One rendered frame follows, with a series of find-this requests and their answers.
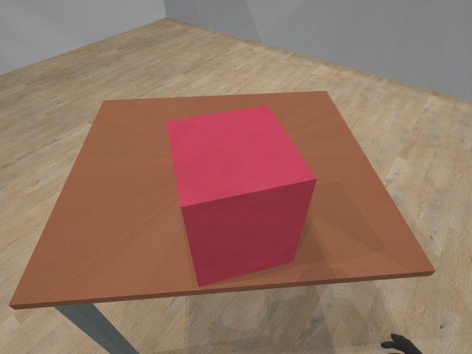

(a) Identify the table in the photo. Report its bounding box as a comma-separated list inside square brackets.
[9, 91, 435, 354]

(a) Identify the carton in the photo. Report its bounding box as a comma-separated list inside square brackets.
[165, 105, 317, 287]

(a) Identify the right robot hand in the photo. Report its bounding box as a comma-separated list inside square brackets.
[381, 333, 422, 354]

